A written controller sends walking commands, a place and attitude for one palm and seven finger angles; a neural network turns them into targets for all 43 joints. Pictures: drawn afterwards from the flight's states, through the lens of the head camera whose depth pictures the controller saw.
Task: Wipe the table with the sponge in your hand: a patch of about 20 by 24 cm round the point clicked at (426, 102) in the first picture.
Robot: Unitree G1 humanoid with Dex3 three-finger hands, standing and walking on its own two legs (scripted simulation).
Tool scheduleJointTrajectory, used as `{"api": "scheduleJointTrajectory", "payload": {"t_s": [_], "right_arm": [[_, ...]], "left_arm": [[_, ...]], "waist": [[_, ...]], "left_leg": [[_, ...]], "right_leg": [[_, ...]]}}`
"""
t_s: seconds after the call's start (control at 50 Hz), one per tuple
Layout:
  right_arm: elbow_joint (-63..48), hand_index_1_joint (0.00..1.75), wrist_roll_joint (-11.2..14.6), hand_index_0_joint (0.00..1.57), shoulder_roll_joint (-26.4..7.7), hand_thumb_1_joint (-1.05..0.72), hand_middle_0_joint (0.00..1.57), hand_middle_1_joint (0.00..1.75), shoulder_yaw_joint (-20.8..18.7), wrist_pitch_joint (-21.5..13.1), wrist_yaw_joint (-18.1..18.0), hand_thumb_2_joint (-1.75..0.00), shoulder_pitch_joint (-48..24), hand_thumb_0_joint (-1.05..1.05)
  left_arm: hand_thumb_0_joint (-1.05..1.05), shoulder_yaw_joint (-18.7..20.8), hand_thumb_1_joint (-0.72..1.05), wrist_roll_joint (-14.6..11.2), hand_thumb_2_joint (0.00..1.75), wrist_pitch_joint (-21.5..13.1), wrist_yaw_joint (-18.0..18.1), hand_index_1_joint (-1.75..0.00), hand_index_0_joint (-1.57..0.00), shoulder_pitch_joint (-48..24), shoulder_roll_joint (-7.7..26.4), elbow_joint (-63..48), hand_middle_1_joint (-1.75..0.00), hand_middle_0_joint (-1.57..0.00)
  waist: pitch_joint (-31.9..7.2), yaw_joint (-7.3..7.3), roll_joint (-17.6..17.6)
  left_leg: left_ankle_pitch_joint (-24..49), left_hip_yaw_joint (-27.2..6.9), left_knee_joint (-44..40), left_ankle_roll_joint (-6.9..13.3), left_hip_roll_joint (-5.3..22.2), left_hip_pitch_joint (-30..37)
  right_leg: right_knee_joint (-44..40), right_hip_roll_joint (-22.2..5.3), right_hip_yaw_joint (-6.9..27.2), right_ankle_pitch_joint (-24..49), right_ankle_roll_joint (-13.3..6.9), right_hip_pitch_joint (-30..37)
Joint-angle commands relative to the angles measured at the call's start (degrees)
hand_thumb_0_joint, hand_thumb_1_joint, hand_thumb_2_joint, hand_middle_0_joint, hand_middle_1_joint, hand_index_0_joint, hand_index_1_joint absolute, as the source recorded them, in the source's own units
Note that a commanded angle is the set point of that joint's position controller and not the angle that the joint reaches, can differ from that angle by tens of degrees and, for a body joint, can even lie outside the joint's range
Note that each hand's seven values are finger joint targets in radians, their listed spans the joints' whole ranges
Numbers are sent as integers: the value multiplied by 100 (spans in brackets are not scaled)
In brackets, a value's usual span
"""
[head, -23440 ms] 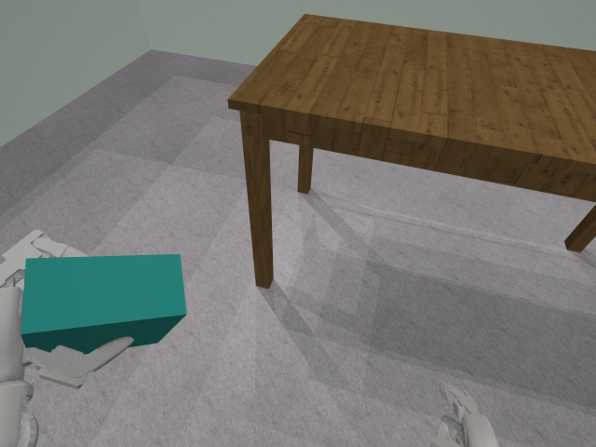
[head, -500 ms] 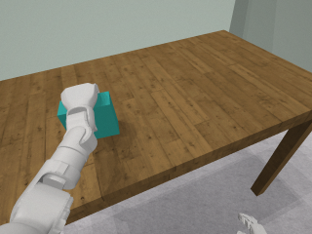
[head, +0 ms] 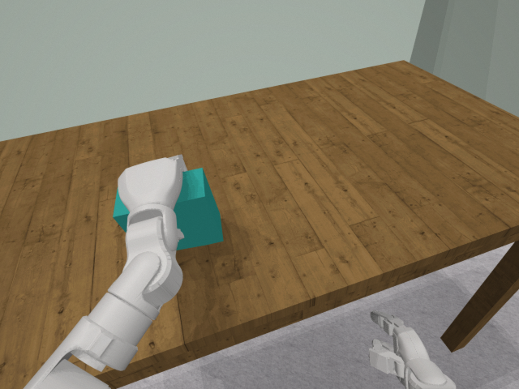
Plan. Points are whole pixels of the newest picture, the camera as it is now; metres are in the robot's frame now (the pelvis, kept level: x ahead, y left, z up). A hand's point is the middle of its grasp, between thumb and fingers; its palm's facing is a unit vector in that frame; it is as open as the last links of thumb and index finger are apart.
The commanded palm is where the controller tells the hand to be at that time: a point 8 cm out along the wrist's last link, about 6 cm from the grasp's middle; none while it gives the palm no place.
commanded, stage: wipe back along the third lane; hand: left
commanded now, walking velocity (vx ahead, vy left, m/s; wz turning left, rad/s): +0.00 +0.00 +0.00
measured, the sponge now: (177, 222) +0.35 +0.19 +0.09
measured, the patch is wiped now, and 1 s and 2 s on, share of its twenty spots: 1.00 1.00 1.00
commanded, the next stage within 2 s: slide back across to the middle lane in 0.82 s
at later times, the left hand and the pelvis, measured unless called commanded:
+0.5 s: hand (170, 231) +0.28 +0.17 +0.15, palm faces +0.26 -0.21 -0.94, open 10.2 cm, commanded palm +0.23 +0.15 +0.17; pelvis -0.02 -0.02 +0.00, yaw -1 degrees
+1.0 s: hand (177, 250) +0.25 +0.14 +0.15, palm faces +0.28 -0.22 -0.93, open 10.2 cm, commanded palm +0.19 +0.14 +0.18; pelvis -0.03 -0.04 +0.00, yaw -1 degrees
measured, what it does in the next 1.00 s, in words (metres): shifts its weight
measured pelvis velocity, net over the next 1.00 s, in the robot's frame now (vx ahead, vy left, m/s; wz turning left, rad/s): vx -0.03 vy -0.04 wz -0.03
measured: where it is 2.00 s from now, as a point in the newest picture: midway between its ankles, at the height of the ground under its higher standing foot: outside the picture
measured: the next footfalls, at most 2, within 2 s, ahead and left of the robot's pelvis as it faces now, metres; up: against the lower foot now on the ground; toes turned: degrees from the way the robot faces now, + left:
none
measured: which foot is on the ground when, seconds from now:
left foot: down 0.00-1.00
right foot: down 0.00-1.00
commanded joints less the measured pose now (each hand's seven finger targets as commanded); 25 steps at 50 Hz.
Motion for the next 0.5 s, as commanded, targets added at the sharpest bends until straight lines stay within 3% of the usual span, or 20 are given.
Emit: {"api": "scheduleJointTrajectory", "payload": {"t_s": [0.0, 0.04, 0.08, 0.14, 0.16, 0.22, 0.24, 0.28, 0.34, 0.38, 0.44, 0.48], "right_arm": [[-1144, 30, 18, 20, -512, -90, 20, 30, -201, -249, 46, -90, -1407, 0], [-1165, 30, 7, 20, -516, -90, 20, 30, -198, -230, 22, -90, -1444, 0], [-1162, 30, 23, 20, -506, -90, 20, 30, -167, -207, -14, -90, -1433, 0], [-1173, 30, 17, 20, -519, -90, 20, 30, -160, -186, -62, -90, -1464, 0], [-1227, 30, 23, 20, -490, -90, 20, 30, -152, -198, -56, -90, -1471, 0], [-1228, 30, 22, 20, -492, -90, 20, 30, -152, -177, -51, -90, -1440, 0], [-1255, 30, 13, 20, -504, -90, 20, 30, -166, -185, -63, -90, -1501, 0], [-1296, 30, 23, 20, -467, -90, 20, 30, -157, -190, -33, -90, -1501, 0], [-1321, 30, 24, 20, -487, -90, 20, 30, -158, -151, -39, -90, -1571, 0], [-1342, 30, 36, 20, -464, -90, 20, 30, -150, -156, -47, -90, -1547, 0], [-1350, 30, 29, 20, -486, -90, 20, 30, -165, -157, -94, -90, -1575, 0], [-1340, 30, 42, 20, -461, -90, 20, 30, -154, -178, -118, -90, -1554, 0]], "left_arm": [[0, 147, 10, -636, 130, 104, -379, -160, -120, -303, -219, -979, -160, -120], [0, 337, 10, -656, 130, 113, -359, -160, -120, -168, -49, -1200, -160, -120], [0, 217, 10, -626, 130, 128, -362, -160, -120, -207, -121, -1230, -160, -120], [0, 371, 10, -583, 130, 126, -351, -160, -120, -273, 96, -1447, -160, -120], [0, 211, 10, -575, 130, 125, -348, -160, -120, -201, -59, -1523, -160, -120], [0, 271, 10, -574, 130, 84, -337, -160, -120, 55, -1, -1576, -160, -120], [0, 481, 10, -591, 130, 64, -321, -160, -120, 198, 184, -1729, -160, -120], [0, 285, 10, -602, 130, 55, -311, -160, -120, 515, -32, -1815, -160, -120], [0, 541, 10, -653, 130, 31, -274, -160, -120, 689, 210, -2068, -160, -120], [0, 273, 10, -673, 130, 18, -268, -160, -120, 773, -46, -2093, -160, -120], [0, 666, 10, -708, 130, -25, -192, -160, -120, 838, 341, -2232, -160, -120], [0, 371, 10, -702, 130, -36, -175, -160, -120, 854, 27, -2092, -160, -120]], "waist": [[-953, -17, -887], [-939, -1, -984], [-770, -59, -1029], [-775, -55, -880], [-868, -42, -763], [-808, -32, -736], [-884, 7, -852], [-874, -7, -856], [-682, 20, -848], [-551, -31, -894], [-441, 19, -892], [-318, -31, -858]], "left_leg": [[2794, -53, -152, -41, 289, 512], [2696, -47, -150, -38, 288, 452], [2521, -22, -164, -40, 278, 392], [2365, -37, -163, -40, 278, 399], [2330, -16, -151, -35, 259, 421], [2244, -8, -151, -40, 250, 372], [2196, -28, -141, -31, 261, 362], [2284, 20, -94, -29, 241, 345], [2011, 14, -160, -34, 259, 244], [1859, 51, -176, -22, 249, 231], [1601, 45, -233, -16, 251, 191], [1504, 78, -235, -21, 235, 181]], "right_leg": [[79, 144, -337, 2881, -333, 509], [75, 158, -275, 2917, -341, 571], [69, 143, -282, 2790, -326, 487], [54, 156, -187, 2623, -360, 450], [78, 132, -220, 2543, -346, 469], [69, 149, -195, 2473, -352, 464], [50, 163, -111, 2488, -360, 537], [95, 141, -137, 2641, -336, 586], [10, 166, -31, 2387, -334, 529], [-37, 150, -75, 2148, -293, 432], [-142, 166, 58, 1862, -300, 401], [-172, 149, 14, 1668, -276, 296]]}}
